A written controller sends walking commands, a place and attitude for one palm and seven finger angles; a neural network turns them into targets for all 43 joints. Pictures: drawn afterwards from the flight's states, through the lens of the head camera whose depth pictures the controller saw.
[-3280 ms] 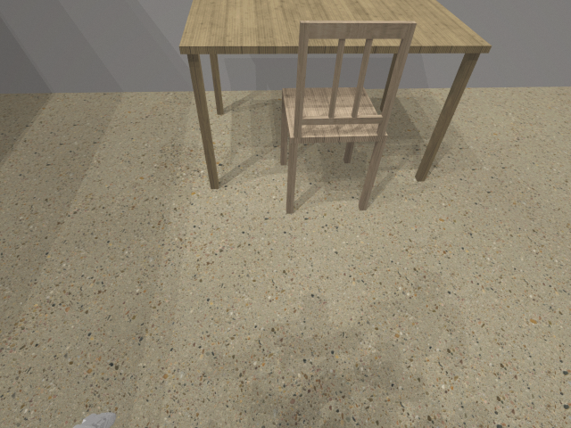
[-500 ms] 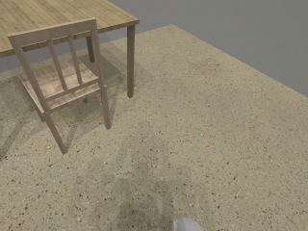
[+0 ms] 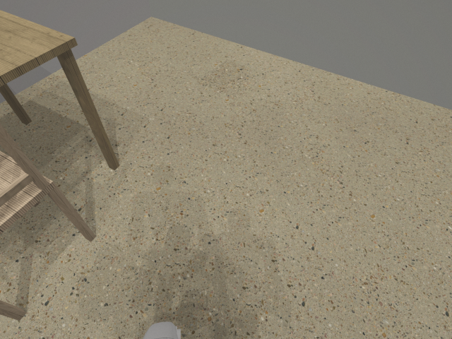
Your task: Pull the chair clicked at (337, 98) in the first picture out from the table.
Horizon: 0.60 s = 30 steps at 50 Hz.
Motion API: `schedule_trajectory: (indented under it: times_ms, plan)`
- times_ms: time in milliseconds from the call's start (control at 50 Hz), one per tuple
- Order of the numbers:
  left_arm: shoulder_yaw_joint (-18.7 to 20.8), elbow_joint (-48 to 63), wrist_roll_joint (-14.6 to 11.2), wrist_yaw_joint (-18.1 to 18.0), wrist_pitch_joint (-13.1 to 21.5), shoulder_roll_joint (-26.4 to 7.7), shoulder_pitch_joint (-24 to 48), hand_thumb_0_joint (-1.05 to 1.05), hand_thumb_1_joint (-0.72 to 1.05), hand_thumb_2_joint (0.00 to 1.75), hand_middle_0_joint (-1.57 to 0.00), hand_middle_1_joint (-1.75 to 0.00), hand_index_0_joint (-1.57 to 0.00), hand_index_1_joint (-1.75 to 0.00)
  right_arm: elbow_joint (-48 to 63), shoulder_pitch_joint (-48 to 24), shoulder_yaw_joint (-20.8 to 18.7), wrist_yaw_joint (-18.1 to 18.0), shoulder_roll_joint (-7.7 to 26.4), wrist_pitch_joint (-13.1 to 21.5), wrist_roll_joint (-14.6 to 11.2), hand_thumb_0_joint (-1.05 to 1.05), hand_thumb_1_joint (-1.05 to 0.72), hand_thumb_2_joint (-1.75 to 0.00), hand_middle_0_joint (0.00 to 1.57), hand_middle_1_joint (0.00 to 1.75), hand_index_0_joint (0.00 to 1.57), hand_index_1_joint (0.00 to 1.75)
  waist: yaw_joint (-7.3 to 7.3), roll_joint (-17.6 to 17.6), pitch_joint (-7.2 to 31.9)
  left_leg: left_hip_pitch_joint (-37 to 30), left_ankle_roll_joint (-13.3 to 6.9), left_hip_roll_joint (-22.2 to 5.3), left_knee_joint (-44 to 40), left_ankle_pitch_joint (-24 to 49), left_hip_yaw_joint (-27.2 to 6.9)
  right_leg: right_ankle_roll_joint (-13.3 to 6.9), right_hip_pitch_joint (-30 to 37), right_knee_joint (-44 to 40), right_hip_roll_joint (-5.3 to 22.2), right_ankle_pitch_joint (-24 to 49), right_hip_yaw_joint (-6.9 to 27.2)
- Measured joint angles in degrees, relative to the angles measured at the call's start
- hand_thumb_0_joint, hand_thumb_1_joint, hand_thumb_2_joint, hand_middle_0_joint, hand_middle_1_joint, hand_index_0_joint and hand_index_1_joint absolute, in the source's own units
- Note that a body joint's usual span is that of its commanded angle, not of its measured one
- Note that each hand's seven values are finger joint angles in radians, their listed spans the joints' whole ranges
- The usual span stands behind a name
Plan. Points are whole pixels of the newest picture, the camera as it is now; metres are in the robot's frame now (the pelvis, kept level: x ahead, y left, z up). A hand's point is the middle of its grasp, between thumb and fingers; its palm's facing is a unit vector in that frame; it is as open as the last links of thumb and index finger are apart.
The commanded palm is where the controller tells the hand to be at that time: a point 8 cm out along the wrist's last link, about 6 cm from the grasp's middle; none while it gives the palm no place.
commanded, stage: walk to a spot facing it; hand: left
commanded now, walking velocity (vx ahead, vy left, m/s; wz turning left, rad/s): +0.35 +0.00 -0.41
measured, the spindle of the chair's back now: out of the picture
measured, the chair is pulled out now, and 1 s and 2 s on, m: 0.00 0.00 0.00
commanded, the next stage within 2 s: turn to face it in 0.76 s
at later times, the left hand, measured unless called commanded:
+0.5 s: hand (110, 275) +0.27 +0.26 -0.17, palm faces -0.18 -0.97 -0.18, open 7.4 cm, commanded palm none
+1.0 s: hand (190, 193) +0.47 +0.10 -0.14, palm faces -0.52 -0.81 -0.26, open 7.4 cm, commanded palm none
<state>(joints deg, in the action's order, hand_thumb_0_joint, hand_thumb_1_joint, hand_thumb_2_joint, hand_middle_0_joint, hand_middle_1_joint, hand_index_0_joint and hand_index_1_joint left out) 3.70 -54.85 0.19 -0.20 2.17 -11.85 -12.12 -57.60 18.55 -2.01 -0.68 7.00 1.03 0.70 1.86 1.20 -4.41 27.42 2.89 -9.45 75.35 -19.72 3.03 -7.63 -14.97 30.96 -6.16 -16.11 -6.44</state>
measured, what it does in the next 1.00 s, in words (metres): walks ahead, turning right: left foot, then right foot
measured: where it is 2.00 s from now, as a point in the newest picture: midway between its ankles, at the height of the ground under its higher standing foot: outside the picture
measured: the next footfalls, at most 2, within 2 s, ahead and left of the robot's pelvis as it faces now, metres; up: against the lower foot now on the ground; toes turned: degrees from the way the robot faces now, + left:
left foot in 0.32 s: +0.29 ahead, +0.17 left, +0.00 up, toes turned -2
right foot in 0.78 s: +0.30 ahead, -0.11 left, +0.00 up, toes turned -35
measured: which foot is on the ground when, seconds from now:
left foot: up 0.00-0.30, down 0.32-0.78, up 0.80-1.00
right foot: down 0.00-0.32, up 0.34-0.76, down 0.78-1.00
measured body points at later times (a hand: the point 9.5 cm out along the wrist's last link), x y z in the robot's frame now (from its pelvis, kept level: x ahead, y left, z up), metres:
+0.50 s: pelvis +0.21 +0.07 +0.01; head +0.23 +0.10 +0.46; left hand +0.28 +0.32 -0.16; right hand +0.26 -0.17 -0.11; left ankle +0.25 +0.17 -0.73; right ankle +0.13 -0.04 -0.62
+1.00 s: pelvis +0.27 +0.01 +0.00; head +0.28 -0.03 +0.45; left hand +0.50 +0.15 -0.12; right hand +0.17 -0.22 -0.15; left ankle +0.32 +0.15 -0.66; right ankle +0.27 -0.09 -0.73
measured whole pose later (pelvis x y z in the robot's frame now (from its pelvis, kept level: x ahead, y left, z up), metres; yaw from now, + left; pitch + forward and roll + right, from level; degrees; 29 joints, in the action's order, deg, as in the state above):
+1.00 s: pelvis +0.27 +0.01 +0.00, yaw -31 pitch -1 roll +1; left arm 2.1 -51.6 1.0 -1.1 -1.2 -10.4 -6.7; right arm -54.4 13.4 -2.5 -1.0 12.5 -2.5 0.8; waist 2.8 -2.4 -4.5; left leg 26.9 4.2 -7.0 63.0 -23.9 3.8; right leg -3.3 -18.9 31.2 -0.2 -11.9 -4.6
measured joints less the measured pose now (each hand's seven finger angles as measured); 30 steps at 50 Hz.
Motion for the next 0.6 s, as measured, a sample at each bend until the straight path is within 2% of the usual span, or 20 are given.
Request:
schedule_trajectory:
  times_ms: [60,160,280,320,340,380,420,440,500,600]
  plan:
    - [-0.06,-1.61,0.63,0.07,0.37,-0.54,-2.39,-0.02,0.93,0.90,-0.20,-0.30,-0.20,-0.30,3.25,-5.53,-0.95,-0.31,2.08,0.29,0.42,0.01,-0.93,-0.90,0.20,0.30,0.20,0.30,-0.18,-1.23,1.30,5.95,0.84,-1.23,-7.11,2.69,-1.68,0.30,2.85,-3.72,0.18,0.33,2.60]
    - [-0.20,-2.26,0.83,0.24,1.06,-0.36,-5.70,-0.01,0.92,0.90,-0.20,-0.30,-0.20,-0.30,6.07,-11.82,-1.24,0.70,4.73,0.70,0.59,0.01,-0.94,-0.90,0.20,0.30,0.20,0.30,-2.63,-2.28,2.22,8.64,1.59,-0.88,-19.14,7.26,-1.73,2.05,6.56,-6.40,1.26,-1.35,6.43]
    - [-0.46,-2.01,0.93,0.08,0.59,0.01,-9.46,0.00,0.91,0.90,-0.20,-0.30,-0.20,-0.30,7.10,-15.95,-0.27,1.32,4.74,0.86,0.41,0.00,-0.92,-0.90,0.20,0.30,0.20,0.30,-6.39,-1.42,1.87,1.90,0.68,3.42,-36.05,6.41,1.07,4.44,10.56,-4.72,2.42,-6.91,10.08]
    - [-0.34,-2.38,0.55,0.07,0.17,0.04,-11.24,0.00,0.90,0.90,-0.20,-0.30,-0.20,-0.30,7.56,-16.47,0.45,1.10,4.13,1.73,0.52,0.00,-0.92,-0.90,0.20,0.30,0.20,0.30,-6.92,-0.73,1.97,-2.91,-0.94,4.91,-42.73,10.80,2.75,5.28,9.97,0.73,2.50,-10.29,11.76]
    - [-0.13,-2.97,0.16,0.14,-0.29,-0.17,-11.24,0.00,0.90,0.90,-0.20,-0.30,-0.20,-0.30,7.70,-16.80,0.73,0.94,3.45,2.35,0.72,0.00,-0.92,-0.90,0.20,0.30,0.20,0.30,-6.84,0.19,1.46,-3.32,-2.33,5.00,-41.17,10.89,3.76,5.75,7.51,8.23,2.80,-11.14,11.91]
    - [0.16,-4.02,-0.07,0.24,-1.21,-0.61,-10.66,0.00,0.90,0.90,-0.20,-0.30,-0.20,-0.30,8.07,-16.31,1.72,0.89,2.26,2.96,0.65,0.00,-0.91,-0.90,0.20,0.30,0.20,0.30,-6.76,1.63,0.63,-5.30,-3.68,4.32,-38.28,6.33,6.22,6.78,0.89,26.48,3.35,-13.15,10.83]
    - [0.59,-4.23,0.22,0.53,-2.13,-1.04,-9.66,0.00,0.90,0.90,-0.20,-0.30,-0.20,-0.30,7.92,-14.44,2.27,0.65,1.25,3.10,0.51,0.00,-0.91,-0.90,0.20,0.30,0.20,0.30,-6.02,2.26,0.69,-8.47,-3.76,3.52,-39.20,3.80,8.00,8.09,-5.03,37.90,4.68,-11.54,8.16]
    - [0.79,-3.92,0.42,0.82,-2.61,-1.27,-8.78,0.00,0.91,0.90,-0.20,-0.30,-0.20,-0.30,7.58,-13.29,2.31,0.43,0.92,3.08,0.43,0.00,-0.91,-0.90,0.20,0.30,0.20,0.30,-5.59,2.35,0.65,-10.07,-2.87,3.16,-40.40,3.89,8.59,8.66,-7.53,40.76,5.68,-10.22,6.71]
    - [1.33,-1.60,0.72,1.44,-3.87,-1.69,-5.43,0.00,0.91,0.90,-0.20,-0.30,-0.19,-0.30,5.55,-9.76,1.99,-0.20,0.63,2.51,0.30,0.00,-0.91,-0.90,0.20,0.30,0.20,0.30,-4.81,2.03,0.38,-13.85,-3.14,2.35,-43.71,3.96,10.20,9.88,-13.54,41.86,8.32,-6.49,4.00]
    - [2.05,2.19,0.93,1.83,-5.22,-1.47,-0.38,0.00,0.91,0.90,-0.19,-0.30,-0.19,-0.30,3.14,-5.72,-0.39,-1.00,3.43,0.98,0.05,-0.02,-0.94,-0.90,0.20,0.30,0.20,0.30,-3.21,1.05,0.18,-17.54,-2.91,1.52,-46.61,3.17,13.69,11.15,-18.19,33.04,11.34,-0.96,2.56]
